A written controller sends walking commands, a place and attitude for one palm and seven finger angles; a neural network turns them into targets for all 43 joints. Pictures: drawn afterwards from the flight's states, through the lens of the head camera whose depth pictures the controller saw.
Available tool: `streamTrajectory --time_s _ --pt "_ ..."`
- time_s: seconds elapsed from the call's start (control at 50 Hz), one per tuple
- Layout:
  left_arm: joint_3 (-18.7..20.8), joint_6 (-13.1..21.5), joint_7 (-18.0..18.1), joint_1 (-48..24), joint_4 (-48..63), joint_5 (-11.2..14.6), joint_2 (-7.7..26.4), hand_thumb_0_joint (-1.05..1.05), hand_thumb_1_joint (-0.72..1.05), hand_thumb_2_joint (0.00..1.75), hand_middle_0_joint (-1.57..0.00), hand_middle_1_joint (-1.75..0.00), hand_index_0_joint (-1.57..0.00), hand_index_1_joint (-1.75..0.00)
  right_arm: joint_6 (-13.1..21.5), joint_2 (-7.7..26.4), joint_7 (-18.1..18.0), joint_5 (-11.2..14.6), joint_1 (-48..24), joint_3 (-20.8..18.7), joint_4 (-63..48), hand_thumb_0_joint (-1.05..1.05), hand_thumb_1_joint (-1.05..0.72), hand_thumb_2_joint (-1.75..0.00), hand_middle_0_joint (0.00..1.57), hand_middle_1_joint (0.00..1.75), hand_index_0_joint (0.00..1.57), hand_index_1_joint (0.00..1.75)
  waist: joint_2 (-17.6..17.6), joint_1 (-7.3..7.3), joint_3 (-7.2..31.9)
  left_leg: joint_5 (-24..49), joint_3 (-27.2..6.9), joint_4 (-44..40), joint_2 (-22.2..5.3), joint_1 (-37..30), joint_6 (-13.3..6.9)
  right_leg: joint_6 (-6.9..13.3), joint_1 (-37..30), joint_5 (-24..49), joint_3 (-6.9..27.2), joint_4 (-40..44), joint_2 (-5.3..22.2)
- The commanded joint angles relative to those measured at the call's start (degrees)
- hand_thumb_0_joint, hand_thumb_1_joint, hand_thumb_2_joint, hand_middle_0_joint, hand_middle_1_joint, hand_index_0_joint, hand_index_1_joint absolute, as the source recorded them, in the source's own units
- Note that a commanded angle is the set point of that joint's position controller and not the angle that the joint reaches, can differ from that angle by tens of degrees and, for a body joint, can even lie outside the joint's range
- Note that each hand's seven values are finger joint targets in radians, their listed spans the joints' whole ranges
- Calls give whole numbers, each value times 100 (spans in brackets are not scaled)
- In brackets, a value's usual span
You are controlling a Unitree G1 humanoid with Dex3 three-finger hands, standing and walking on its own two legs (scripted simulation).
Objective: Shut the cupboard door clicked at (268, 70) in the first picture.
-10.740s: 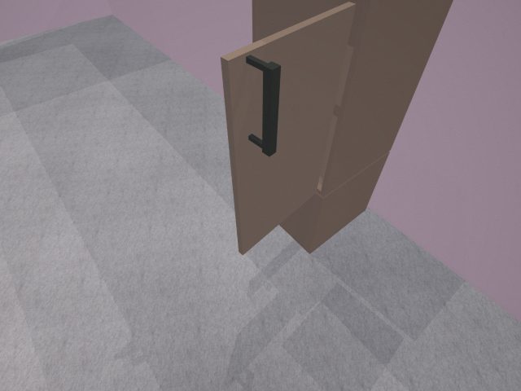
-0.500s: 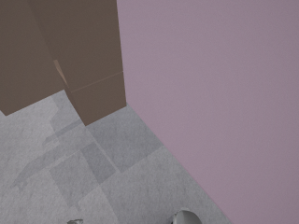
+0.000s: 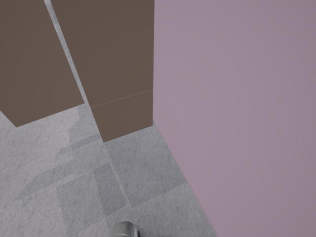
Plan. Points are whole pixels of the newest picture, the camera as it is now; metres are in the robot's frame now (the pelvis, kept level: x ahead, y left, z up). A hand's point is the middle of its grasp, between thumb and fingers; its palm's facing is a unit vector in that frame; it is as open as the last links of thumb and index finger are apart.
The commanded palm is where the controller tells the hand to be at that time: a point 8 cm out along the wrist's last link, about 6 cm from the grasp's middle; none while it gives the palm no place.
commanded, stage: turn to face it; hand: left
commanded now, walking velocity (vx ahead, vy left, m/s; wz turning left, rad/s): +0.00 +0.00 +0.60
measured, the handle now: out of the picture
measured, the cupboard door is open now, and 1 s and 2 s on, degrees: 96 96 96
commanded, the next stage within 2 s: take the last steps up to it in 0.74 s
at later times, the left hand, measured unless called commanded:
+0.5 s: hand (85, 235) +0.14 +0.21 -0.16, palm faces +0.25 -0.93 -0.26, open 7.4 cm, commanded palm none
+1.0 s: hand out of the picture +0.03 +0.20 -0.18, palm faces +0.48 -0.85 -0.23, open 7.4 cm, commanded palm none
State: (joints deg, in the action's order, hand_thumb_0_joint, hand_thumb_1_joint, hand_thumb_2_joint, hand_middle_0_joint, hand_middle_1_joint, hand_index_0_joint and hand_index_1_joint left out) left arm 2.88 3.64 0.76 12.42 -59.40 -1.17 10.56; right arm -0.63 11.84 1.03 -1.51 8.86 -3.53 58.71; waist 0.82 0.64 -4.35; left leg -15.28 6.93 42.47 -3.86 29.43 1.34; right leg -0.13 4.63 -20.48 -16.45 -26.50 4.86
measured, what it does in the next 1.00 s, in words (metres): walks ahead, turning left: left foot, then right foot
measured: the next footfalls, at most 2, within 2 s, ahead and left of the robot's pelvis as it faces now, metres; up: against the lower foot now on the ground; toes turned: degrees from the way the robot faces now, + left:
left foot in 0.08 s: +0.16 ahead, +0.11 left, +0.00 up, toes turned +8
right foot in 0.50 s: +0.16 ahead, -0.14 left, +0.00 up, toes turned +13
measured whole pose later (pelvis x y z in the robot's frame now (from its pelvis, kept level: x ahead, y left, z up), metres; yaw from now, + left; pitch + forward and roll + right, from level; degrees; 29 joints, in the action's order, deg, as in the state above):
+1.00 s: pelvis +0.11 +0.01 +0.00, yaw +26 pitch +0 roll +0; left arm 3.3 -2.9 0.1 14.5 -58.4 -1.1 13.7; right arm 0.0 11.4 -0.4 -1.6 6.9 -1.9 54.8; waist 2.3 -2.2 -4.3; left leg -17.3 3.6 31.2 0.2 14.1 -1.8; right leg -2.3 23.4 -28.0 -3.2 -59.6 5.6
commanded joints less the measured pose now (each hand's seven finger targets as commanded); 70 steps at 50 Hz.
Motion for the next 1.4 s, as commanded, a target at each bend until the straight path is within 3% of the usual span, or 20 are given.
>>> streamTrajectory --time_s 0.0,0.02,0.04,0.08,0.18,0.44,0.48,0.5,0.58,0.7,0.78,0.8,0.84,1.12,1.14,1.16,1.18,1.2,1.3,1.38 --pt "235 -53 29 189 260 30 1102 0 90 90 -20 -30 -20 -30 65 399 40 -21 499 -39 -353 0 -90 -90 20 30 20 30 593 318 556 469 268 -976 443 -1493 -184 218 104 4730 220 -942 1479" --pt "232 -105 7 184 381 64 1092 0 90 90 -20 -30 -20 -30 78 783 19 -53 999 -131 -291 0 -90 -90 20 30 20 30 -128 586 986 1696 -264 -1288 82 -2545 -407 -22 802 3575 93 -2130 1197" --pt "163 -155 -40 178 604 150 702 0 90 90 -20 -30 -20 -30 105 1502 -18 -98 1406 -287 -337 0 -90 -90 20 30 20 30 -1895 697 1363 3874 -2691 -1619 -1629 -3349 -1312 -411 2338 -931 147 -3954 207" --pt "140 -284 52 -229 934 66 669 0 90 90 -20 -30 -20 -30 75 1725 -148 5 1082 -303 -476 0 -90 -90 20 30 20 30 -795 498 1275 2287 -3375 -2204 -2095 -2540 -1668 -322 2857 -1539 1456 -4966 100" --pt "196 -453 -37 230 687 -24 605 0 90 90 -20 -30 -20 -30 115 1148 -178 -15 -58 -140 -899 0 -90 -90 20 30 20 30 -773 -62 712 819 -1972 -2519 -969 -1177 -1034 -394 2426 -266 1609 -4067 159" --pt "217 -365 82 391 1127 19 747 0 90 90 -20 -30 -20 -30 -106 1044 -104 51 -170 -322 -1038 0 -90 -90 20 30 20 30 -780 -230 885 913 -2522 -1629 -363 -701 -760 -321 394 564 1493 -75 -343" --pt "346 -286 143 539 1152 -86 1426 0 90 90 -20 -30 -20 -30 -92 450 -42 116 -124 -246 -1175 0 -90 -90 20 30 20 30 1357 -318 783 -1179 -986 311 879 785 20 552 -452 823 3627 1124 1872" --pt "301 -272 151 383 1202 -56 1420 0 90 90 -20 -30 -20 -30 -115 647 -24 40 -298 -284 -1180 0 -90 -90 20 30 20 30 1173 -319 599 -1786 -1000 1637 720 646 29 934 259 1640 3676 1148 2365" --pt "166 -231 153 -55 1199 -11 925 0 90 90 -20 -30 -20 -30 -220 484 22 44 -101 -212 -882 0 -90 -90 20 30 20 30 1046 -3 478 -1000 -817 2499 351 574 189 641 89 3643 1930 461 1365" --pt "223 -244 129 614 818 -60 1185 0 90 90 -20 -30 -20 -30 -179 278 21 94 -565 -52 -804 0 -90 -90 20 30 20 30 1054 -344 520 -1161 -260 534 480 -248 173 584 -314 4600 1514 143 1380" --pt "246 -287 100 503 657 -1 1277 0 90 90 -20 -30 -20 -30 -88 431 -21 83 -153 -32 -625 0 -90 -90 20 30 20 30 1081 -88 662 -23 -116 -1378 559 -1579 40 268 136 3990 1249 -486 1225" --pt "231 -299 79 389 696 53 1188 0 90 90 -20 -30 -20 -30 -29 704 -31 59 133 -85 -548 0 -90 -90 20 30 20 30 489 97 881 1084 -350 -1871 220 -2402 -100 26 641 3450 1040 -1088 1083" --pt "34 -361 67 251 959 65 566 0 90 90 -20 -30 -20 -30 -19 1467 -98 18 723 -236 -464 0 -90 -90 20 30 20 30 -1649 319 1268 4200 -2487 -1911 -1880 -3194 -1333 -359 2183 -1733 1037 -2871 165" --pt "77 -246 -172 589 433 -63 351 0 90 90 -20 -30 -20 -30 148 803 -157 17 363 -115 -351 0 -90 -90 20 30 20 30 -537 -326 122 -1277 -1568 -2389 -571 -910 -979 -164 332 189 933 -592 -265" --pt "134 -181 -142 1059 304 -78 540 0 90 90 -20 -30 -20 -30 159 649 -136 53 254 -89 -365 0 -90 -90 20 30 20 30 23 -573 131 -1410 -1286 -1622 -151 -354 -735 -104 -445 123 1274 115 -57" --pt "213 -98 -78 1477 182 -130 951 0 90 90 -20 -30 -20 -30 190 300 -101 111 284 -20 -492 0 -90 -90 20 30 20 30 1415 -704 135 -1579 -574 -110 558 717 -368 311 -1144 -872 3042 1079 1260" --pt "269 -111 -33 1742 192 -73 1282 0 90 90 -20 -30 -20 -30 161 407 -52 33 -90 -43 -722 0 -90 -90 20 30 20 30 1734 -853 -108 -2030 -602 1186 588 1175 -241 919 -707 -1592 4572 1930 2330" --pt "245 -55 1 1568 190 -34 1160 0 90 90 -20 -30 -20 -30 151 574 -38 -17 -233 -90 -686 0 -90 -90 20 30 20 30 1430 -701 -325 -1454 -965 1917 329 1279 -226 1063 -246 -1718 4801 2051 2276" --pt "72 150 16 890 165 -12 463 0 90 90 -20 -30 -20 -30 95 160 76 -9 305 -56 -211 0 -90 -90 20 30 20 30 739 -129 -113 271 -710 1682 -74 659 21 543 109 1390 1902 1684 1339" --pt "68 179 13 1228 -162 -29 585 0 90 90 -20 -30 -20 -30 133 -24 118 40 93 4 -217 0 -90 -90 20 30 20 30 616 -253 66 274 -257 377 27 345 65 562 -313 2700 1348 1404 1280"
